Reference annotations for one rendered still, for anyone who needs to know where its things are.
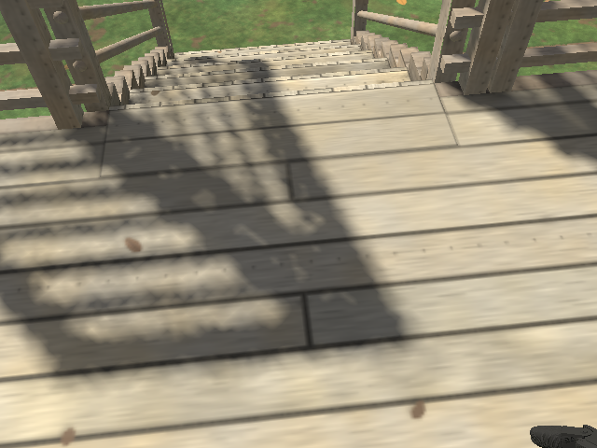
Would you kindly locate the robot right hand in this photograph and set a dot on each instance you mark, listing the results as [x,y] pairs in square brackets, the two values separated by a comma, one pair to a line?
[564,436]

